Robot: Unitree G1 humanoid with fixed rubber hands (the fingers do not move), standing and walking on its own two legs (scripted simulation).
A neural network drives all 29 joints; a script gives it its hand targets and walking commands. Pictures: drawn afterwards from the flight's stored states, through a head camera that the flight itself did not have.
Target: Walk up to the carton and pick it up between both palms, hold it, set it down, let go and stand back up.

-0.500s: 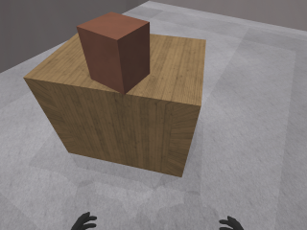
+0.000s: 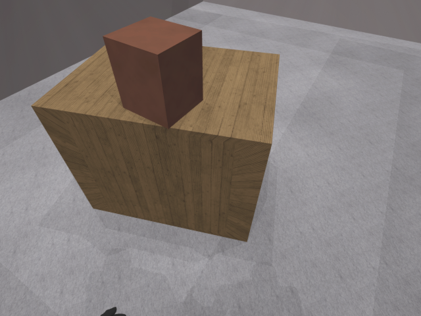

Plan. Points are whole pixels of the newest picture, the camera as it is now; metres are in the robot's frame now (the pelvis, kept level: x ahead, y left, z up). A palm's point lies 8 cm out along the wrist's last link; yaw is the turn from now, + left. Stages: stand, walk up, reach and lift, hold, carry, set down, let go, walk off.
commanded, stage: stand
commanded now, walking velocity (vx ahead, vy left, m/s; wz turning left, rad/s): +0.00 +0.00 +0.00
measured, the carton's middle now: (159, 72) +0.83 +0.20 +0.05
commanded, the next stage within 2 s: walk up in 1.88 s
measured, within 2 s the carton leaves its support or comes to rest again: neither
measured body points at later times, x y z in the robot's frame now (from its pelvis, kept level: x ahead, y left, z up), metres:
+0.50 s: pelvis +0.00 -0.01 +0.00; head +0.01 -0.01 +0.45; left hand +0.11 +0.22 -0.12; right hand +0.08 -0.24 -0.13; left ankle +0.01 +0.13 -0.73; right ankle +0.01 -0.11 -0.73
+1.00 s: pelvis +0.01 -0.01 +0.01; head +0.01 +0.00 +0.46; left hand +0.07 +0.23 -0.13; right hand +0.05 -0.25 -0.13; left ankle +0.01 +0.13 -0.73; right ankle +0.01 -0.11 -0.73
